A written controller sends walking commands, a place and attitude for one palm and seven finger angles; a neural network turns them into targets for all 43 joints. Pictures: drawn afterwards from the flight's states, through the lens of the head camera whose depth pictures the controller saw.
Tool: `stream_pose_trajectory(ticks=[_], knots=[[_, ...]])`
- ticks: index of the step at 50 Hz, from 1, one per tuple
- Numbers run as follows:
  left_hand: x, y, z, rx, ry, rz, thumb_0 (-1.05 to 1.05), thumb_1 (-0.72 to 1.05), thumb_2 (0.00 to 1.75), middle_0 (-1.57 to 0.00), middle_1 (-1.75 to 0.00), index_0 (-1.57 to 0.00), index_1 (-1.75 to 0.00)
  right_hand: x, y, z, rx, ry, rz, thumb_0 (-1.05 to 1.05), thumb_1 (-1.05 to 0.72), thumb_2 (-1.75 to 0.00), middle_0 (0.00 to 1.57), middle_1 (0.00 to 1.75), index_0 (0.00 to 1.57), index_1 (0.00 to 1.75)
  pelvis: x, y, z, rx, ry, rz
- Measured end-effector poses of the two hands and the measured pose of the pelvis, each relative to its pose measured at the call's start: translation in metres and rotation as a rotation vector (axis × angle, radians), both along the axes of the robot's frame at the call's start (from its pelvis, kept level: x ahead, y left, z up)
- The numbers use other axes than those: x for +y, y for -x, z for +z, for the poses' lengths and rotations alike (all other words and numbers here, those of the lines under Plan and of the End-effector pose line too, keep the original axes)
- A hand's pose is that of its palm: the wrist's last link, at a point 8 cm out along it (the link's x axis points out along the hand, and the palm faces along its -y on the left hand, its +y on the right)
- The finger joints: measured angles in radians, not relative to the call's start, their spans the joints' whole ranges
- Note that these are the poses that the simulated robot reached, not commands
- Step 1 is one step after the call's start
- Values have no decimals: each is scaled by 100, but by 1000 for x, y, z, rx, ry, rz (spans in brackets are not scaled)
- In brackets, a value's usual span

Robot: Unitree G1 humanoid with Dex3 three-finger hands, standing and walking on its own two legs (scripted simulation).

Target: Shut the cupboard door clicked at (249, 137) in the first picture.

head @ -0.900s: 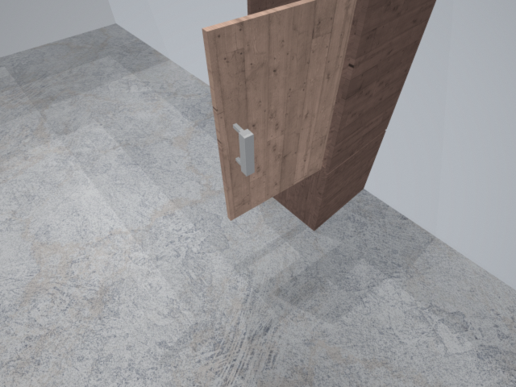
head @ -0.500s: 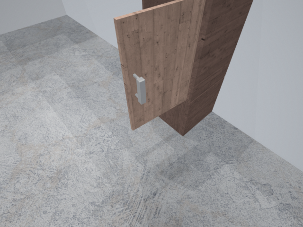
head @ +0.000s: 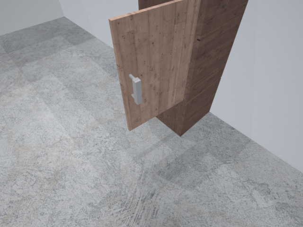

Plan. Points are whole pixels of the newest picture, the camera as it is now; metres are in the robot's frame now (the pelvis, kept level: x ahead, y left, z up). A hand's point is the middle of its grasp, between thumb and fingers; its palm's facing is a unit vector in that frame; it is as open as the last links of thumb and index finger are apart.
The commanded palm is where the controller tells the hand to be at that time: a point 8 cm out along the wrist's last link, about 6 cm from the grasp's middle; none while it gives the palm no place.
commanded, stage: walk to a spot facing it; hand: left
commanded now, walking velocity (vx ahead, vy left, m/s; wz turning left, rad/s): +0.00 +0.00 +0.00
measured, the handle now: (134, 89) +0.65 +0.11 -0.05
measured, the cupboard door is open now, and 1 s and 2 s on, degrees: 84 84 84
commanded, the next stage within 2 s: none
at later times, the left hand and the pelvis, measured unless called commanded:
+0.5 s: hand out of the picture +0.05 +0.21 -0.20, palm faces -0.14 -0.97 -0.18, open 7.4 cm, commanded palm none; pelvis -0.02 +0.03 -0.01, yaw -11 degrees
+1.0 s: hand out of the picture +0.11 +0.14 -0.17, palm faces -0.45 -0.85 -0.27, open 7.4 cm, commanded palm none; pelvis -0.07 +0.01 -0.02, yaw -29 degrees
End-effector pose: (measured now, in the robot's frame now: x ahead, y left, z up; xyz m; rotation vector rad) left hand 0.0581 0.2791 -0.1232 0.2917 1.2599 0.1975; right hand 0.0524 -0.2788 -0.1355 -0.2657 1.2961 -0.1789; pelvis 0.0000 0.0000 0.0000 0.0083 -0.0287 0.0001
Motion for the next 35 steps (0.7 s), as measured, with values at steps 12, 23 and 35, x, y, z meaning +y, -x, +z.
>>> stream_pose_trajectory(ticks=[12,23,35], knots=[[-12,8,-11,50,22,-16,1,91,90,-21,-30,-20,-30,12,20,-7,1,-15,-69,0,-91,-90,20,30,21,30,1,7,-5,9,8,-62],[-18,10,-42,99,127,-79,1,91,90,-21,-30,-20,-30,52,82,-10,51,-6,-223,0,-91,-90,20,30,21,30,26,20,-16,19,22,-161],[-27,-54,-26,11,129,-262,1,91,90,-20,-30,-20,-30,78,154,-3,81,-31,-362,0,-91,-90,20,30,21,30,34,40,-8,31,38,-306]])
